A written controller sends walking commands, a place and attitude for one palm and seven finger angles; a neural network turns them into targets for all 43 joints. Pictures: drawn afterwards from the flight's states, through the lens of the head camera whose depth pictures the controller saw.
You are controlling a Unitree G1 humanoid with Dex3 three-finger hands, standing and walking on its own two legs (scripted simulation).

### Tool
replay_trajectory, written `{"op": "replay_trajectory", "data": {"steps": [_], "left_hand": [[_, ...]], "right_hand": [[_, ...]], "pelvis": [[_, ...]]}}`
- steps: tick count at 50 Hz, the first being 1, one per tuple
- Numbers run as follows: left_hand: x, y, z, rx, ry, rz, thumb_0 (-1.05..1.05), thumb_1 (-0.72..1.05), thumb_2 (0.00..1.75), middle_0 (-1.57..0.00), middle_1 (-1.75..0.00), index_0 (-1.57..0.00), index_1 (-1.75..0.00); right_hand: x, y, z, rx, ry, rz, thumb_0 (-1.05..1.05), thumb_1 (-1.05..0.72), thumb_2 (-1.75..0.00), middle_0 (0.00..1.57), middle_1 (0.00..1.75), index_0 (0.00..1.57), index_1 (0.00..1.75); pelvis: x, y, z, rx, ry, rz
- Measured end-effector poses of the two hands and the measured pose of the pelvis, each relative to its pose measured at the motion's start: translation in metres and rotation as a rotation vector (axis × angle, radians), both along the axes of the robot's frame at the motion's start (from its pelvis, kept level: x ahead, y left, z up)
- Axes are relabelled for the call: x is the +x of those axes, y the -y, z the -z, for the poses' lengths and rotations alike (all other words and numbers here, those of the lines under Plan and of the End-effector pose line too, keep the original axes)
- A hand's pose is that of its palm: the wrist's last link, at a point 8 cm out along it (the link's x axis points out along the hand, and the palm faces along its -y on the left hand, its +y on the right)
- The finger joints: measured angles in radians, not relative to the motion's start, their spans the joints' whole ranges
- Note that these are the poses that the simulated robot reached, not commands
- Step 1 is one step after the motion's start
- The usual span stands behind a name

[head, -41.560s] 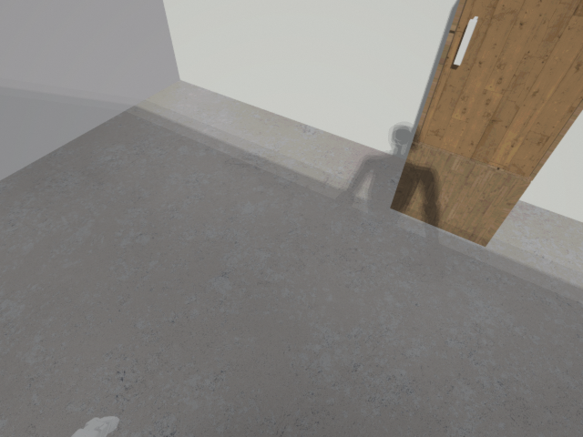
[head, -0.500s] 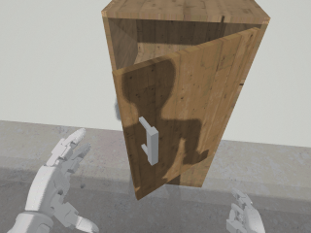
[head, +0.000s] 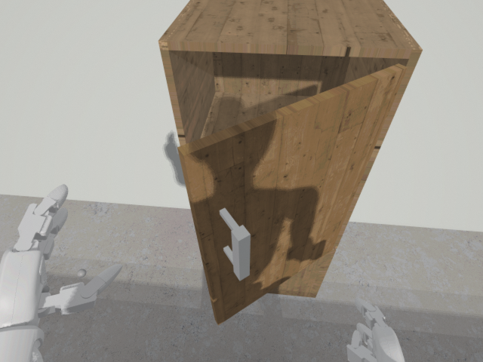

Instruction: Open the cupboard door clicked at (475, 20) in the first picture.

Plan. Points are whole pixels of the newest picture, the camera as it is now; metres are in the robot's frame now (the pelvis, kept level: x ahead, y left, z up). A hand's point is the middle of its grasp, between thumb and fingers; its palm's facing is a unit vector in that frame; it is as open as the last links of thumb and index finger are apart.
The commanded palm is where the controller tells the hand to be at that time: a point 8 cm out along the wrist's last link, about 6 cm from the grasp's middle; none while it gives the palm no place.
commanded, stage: draw the hand back to the body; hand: left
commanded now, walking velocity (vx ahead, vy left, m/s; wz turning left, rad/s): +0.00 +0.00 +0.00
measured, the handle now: (234, 245) +0.29 +0.05 +0.06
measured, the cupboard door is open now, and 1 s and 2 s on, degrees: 38 38 38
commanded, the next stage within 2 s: step back with the hand held close in 0.62 s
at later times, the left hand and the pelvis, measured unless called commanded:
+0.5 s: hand (79, 250) +0.20 +0.23 +0.16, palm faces +0.43 -0.80 -0.42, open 7.6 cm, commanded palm +0.15 +0.28 +0.18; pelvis +0.01 -0.02 +0.01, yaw -1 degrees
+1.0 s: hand (72, 258) +0.19 +0.24 +0.15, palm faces +0.32 -0.80 -0.51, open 7.4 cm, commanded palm +0.13 +0.28 +0.19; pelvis -0.02 -0.01 +0.01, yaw -2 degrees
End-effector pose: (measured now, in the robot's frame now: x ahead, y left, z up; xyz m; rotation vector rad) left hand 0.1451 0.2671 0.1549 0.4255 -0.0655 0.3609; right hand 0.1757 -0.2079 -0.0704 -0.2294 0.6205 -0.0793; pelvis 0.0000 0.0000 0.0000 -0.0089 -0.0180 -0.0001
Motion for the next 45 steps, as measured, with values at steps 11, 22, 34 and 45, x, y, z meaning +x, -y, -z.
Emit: {"op": "replay_trajectory", "data": {"steps": [11,22,34,45], "left_hand": [[0.013,-0.016,-0.020,0.053,0.044,-0.068,0.01,0.56,0.76,-0.19,-0.30,-0.20,-0.30],[0.017,-0.006,-0.023,0.045,0.043,-0.081,0.01,0.84,0.88,-0.20,-0.30,-0.20,-0.30],[0.012,0.003,-0.028,0.064,0.055,-0.078,0.02,0.89,0.90,-0.21,-0.30,-0.21,-0.31],[0.015,-0.008,-0.025,0.111,0.023,-0.041,0.02,0.89,0.90,-0.21,-0.30,-0.21,-0.31]], "right_hand": [[0.013,0.013,-0.005,-0.005,-0.026,0.014,0.01,-0.90,-0.90,0.21,0.30,0.20,0.30],[0.012,0.031,-0.001,0.000,-0.057,0.029,0.01,-0.90,-0.90,0.21,0.30,0.20,0.30],[0.007,0.041,0.002,0.005,-0.061,0.043,0.01,-0.90,-0.90,0.21,0.30,0.20,0.30],[-0.004,0.046,-0.001,-0.005,-0.105,0.073,0.01,-0.90,-0.90,0.21,0.30,0.20,0.30]], "pelvis": [[0.010,0.007,-0.006,0.007,0.008,0.011],[0.012,0.018,-0.009,0.011,0.013,0.012],[0.009,0.027,-0.010,0.010,0.031,0.011],[-0.005,0.022,-0.010,-0.007,0.002,0.007]]}}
